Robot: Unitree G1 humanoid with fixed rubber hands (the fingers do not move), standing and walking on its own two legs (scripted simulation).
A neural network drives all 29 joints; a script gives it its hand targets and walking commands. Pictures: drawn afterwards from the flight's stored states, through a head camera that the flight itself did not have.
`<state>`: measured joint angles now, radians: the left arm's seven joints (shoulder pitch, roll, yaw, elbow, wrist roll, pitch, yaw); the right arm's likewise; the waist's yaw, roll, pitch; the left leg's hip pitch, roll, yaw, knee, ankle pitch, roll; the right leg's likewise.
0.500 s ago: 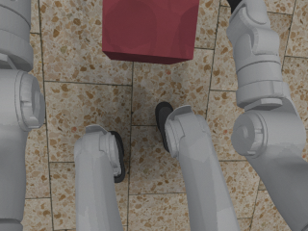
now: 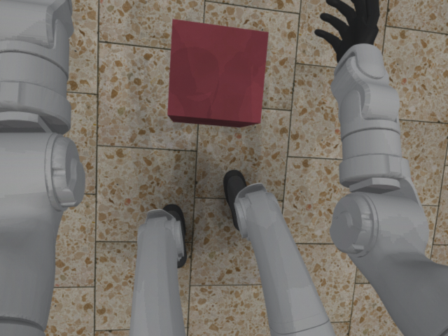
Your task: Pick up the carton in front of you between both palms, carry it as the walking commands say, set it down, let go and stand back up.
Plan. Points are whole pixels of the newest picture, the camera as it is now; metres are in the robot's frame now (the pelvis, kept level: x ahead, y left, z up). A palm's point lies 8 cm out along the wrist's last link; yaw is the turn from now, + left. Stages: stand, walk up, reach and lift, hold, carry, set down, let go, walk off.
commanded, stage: set down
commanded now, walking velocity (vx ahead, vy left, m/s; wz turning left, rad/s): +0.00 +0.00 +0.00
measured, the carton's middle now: (213, 84) +0.52 -0.09 -0.46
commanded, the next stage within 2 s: let go in 0.10 s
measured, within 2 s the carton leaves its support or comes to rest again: neither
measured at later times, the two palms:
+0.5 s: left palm (6, 67) +0.48 +0.14 +0.01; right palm (428, 86) +0.40 -0.26 +0.01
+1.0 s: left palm out of the picture +0.34 +0.19 +0.09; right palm out of the picture +0.25 -0.26 +0.12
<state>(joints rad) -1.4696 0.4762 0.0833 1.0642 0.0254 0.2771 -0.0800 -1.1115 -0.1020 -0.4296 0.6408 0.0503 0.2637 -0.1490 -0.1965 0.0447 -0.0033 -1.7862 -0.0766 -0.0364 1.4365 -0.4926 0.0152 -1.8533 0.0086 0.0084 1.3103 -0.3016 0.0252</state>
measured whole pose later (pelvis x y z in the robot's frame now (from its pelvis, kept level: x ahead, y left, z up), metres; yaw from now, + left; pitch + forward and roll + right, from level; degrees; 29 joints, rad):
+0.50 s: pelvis +0.04 -0.02 +0.12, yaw +3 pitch +37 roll +2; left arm -0.74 0.16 0.25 0.68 0.14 0.18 0.09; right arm -0.53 -0.14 -0.26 0.53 -0.08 0.16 0.09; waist -0.13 0.00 -0.05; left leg -1.20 -0.07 -0.07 0.90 -0.34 -0.01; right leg -1.28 0.00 0.00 0.84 -0.20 -0.02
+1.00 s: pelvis +0.10 -0.02 +0.18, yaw -1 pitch +9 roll +0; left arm 0.00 0.18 0.12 0.56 0.05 0.01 0.01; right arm 0.20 -0.21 0.00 0.37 0.05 0.04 0.07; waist -0.09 -0.03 0.04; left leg -0.35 -0.01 -0.05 0.54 -0.34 0.00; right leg -0.46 0.04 0.02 0.53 -0.22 -0.02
